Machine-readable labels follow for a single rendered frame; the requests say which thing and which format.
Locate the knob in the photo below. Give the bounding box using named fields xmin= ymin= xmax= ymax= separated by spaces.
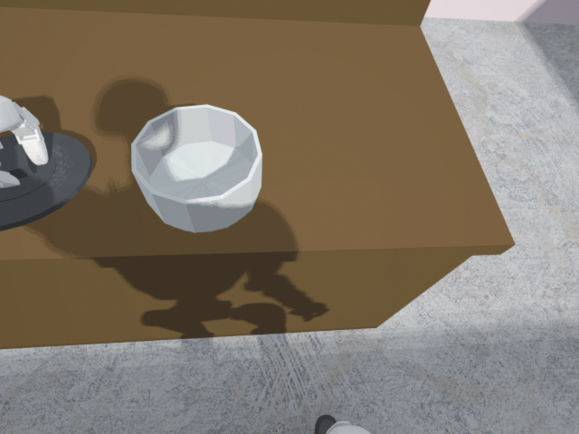
xmin=0 ymin=145 xmax=34 ymax=179

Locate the table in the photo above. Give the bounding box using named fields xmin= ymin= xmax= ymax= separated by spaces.
xmin=0 ymin=0 xmax=516 ymax=349

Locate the robot left hand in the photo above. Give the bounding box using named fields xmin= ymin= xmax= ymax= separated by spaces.
xmin=0 ymin=95 xmax=48 ymax=188

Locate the lid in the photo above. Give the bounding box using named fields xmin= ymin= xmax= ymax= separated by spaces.
xmin=0 ymin=132 xmax=92 ymax=231

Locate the robot right foot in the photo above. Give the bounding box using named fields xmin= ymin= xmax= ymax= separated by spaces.
xmin=315 ymin=415 xmax=337 ymax=434

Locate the pot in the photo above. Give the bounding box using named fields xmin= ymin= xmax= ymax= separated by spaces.
xmin=131 ymin=105 xmax=262 ymax=233

